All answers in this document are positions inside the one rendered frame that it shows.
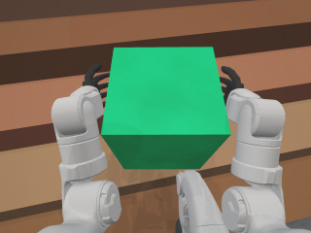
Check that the robot left upper arm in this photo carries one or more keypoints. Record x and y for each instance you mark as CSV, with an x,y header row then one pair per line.
x,y
89,208

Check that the robot right forearm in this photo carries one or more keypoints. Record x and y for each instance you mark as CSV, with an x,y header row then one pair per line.
x,y
260,124

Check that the robot right upper arm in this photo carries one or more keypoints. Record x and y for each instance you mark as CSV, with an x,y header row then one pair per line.
x,y
250,209

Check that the robot right shin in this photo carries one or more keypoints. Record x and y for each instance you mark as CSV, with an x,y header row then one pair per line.
x,y
184,214

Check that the carton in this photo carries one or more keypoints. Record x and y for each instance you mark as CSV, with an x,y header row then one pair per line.
x,y
165,108

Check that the robot left forearm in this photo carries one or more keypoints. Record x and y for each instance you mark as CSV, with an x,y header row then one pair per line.
x,y
76,130

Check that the robot right thigh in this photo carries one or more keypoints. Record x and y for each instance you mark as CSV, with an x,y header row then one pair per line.
x,y
204,213

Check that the left robot hand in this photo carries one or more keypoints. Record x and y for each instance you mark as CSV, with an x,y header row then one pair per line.
x,y
90,80

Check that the right robot hand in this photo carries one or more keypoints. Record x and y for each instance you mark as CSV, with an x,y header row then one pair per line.
x,y
232,84

